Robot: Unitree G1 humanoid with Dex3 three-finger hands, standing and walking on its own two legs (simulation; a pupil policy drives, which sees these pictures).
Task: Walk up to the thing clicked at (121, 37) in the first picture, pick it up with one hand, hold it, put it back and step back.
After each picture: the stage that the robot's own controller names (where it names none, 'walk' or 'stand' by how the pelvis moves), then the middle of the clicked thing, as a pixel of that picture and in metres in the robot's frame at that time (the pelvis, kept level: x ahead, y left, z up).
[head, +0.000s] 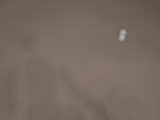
stand; (122, 35) +1.61 -0.43 -0.72
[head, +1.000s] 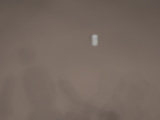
walk; (94, 40) +1.52 +0.03 -0.69
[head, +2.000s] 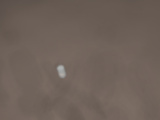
walk; (61, 71) +0.97 +0.35 -0.71
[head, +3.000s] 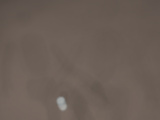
walk; (61, 103) +0.62 +0.29 -0.71
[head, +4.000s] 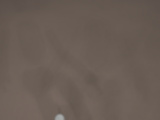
stand; out of the picture +0.44 +0.22 -0.70
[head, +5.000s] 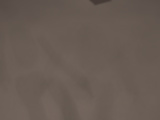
stand; out of the picture +0.38 +0.22 -0.72
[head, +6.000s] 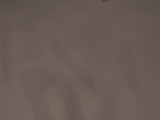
stand; out of the picture +0.36 +0.20 -0.72
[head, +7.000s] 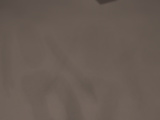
stand; out of the picture +0.39 +0.22 -0.73
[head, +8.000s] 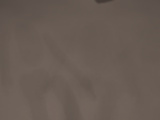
stand; out of the picture +0.37 +0.23 -0.73
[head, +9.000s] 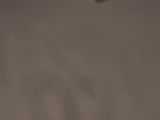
go down; out of the picture +0.37 +0.23 -0.73
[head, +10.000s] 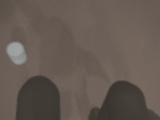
go down; (17, 53) +0.45 +0.27 -0.30
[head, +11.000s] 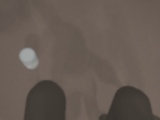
close in; (29, 59) +0.44 +0.26 -0.31
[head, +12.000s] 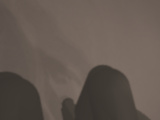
close in; out of the picture +0.43 +0.31 -0.22
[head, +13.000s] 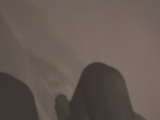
close; out of the picture +0.42 +0.32 -0.22
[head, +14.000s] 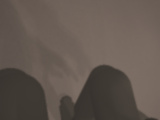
lift; out of the picture +0.39 +0.30 -0.23
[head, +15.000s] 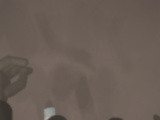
close; (50, 118) +0.31 +0.20 -0.55
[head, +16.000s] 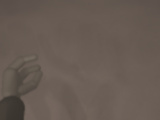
go down; out of the picture +0.28 +0.20 -0.70
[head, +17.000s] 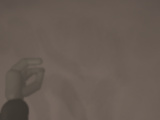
stand; out of the picture +0.29 +0.21 -0.69
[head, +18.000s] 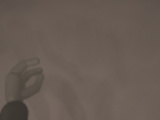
stand; out of the picture +0.27 +0.21 -0.70
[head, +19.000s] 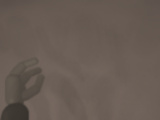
stand; out of the picture +0.28 +0.22 -0.69
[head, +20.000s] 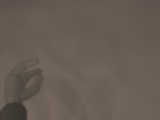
stand; out of the picture +0.28 +0.22 -0.69
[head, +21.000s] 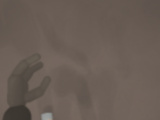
stand; out of the picture +0.30 +0.23 -0.58
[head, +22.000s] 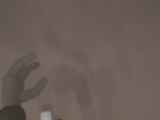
stand; out of the picture +0.29 +0.23 -0.58
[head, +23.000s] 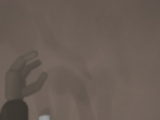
stand; out of the picture +0.29 +0.24 -0.60
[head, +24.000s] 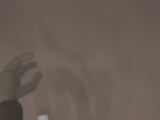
stand; out of the picture +0.30 +0.25 -0.61
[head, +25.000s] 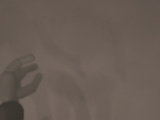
close; out of the picture +0.28 +0.24 -0.64
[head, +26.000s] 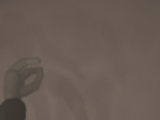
stand; out of the picture +0.27 +0.25 -0.67
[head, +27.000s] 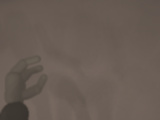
close; out of the picture +0.27 +0.26 -0.65
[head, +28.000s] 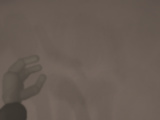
close; out of the picture +0.27 +0.28 -0.64
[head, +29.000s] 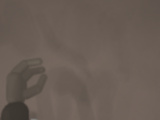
close; out of the picture +0.27 +0.32 -0.61
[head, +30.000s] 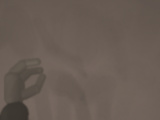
close; out of the picture +0.26 +0.37 -0.63
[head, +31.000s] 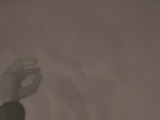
close; out of the picture +0.24 +0.43 -0.65
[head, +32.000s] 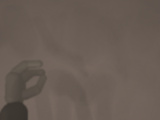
close; out of the picture +0.23 +0.49 -0.62
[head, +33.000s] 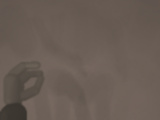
close; out of the picture +0.22 +0.55 -0.63
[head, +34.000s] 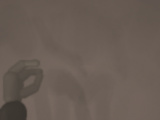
close; out of the picture +0.21 +0.61 -0.63
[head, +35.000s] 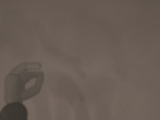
close; out of the picture +0.20 +0.67 -0.64
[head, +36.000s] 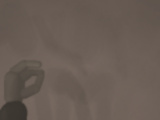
close; out of the picture +0.18 +0.73 -0.63
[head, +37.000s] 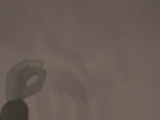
close; out of the picture +0.16 +0.79 -0.62
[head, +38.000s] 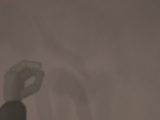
close; out of the picture +0.16 +0.85 -0.62
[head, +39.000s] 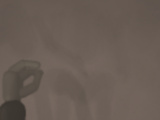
close; out of the picture +0.14 +0.91 -0.62
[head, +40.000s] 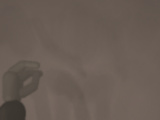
close; out of the picture +0.13 +0.96 -0.64
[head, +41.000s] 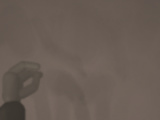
close; out of the picture +0.12 +1.02 -0.63
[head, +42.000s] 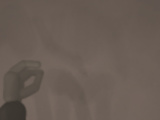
close; out of the picture +0.11 +1.07 -0.63
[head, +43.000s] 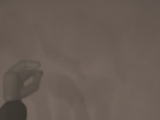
close; out of the picture +0.10 +1.12 -0.64
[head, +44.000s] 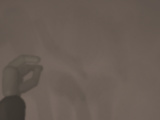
close; out of the picture +0.09 +1.17 -0.64
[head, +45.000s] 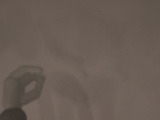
close; out of the picture +0.07 +1.22 -0.63
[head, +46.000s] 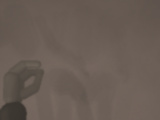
close; out of the picture +0.07 +1.28 -0.62
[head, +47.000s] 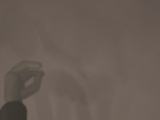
close; out of the picture +0.06 +1.32 -0.63
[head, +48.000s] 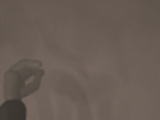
close; out of the picture +0.04 +1.37 -0.63
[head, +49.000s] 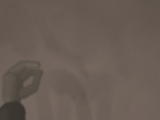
close; out of the picture +0.04 +1.42 -0.63
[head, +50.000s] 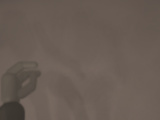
close; out of the picture +0.03 +1.47 -0.66
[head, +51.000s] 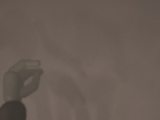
close; out of the picture +0.02 +1.52 -0.65
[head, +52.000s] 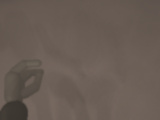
close; out of the picture +0.02 +1.56 -0.65
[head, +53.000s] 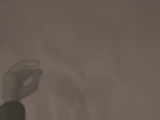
close; out of the picture +0.00 +1.60 -0.65
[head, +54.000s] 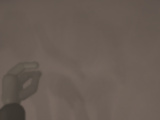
close; out of the picture -0.01 +1.65 -0.65
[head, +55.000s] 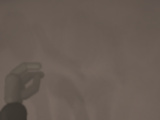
close; out of the picture -0.01 +1.69 -0.65
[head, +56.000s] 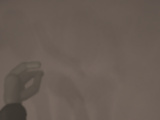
close; out of the picture -0.02 +1.73 -0.66
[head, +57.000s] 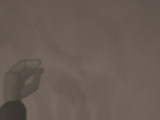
close; out of the picture -0.03 +1.77 -0.64
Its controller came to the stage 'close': yes
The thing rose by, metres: 0.01
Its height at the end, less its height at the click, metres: -0.02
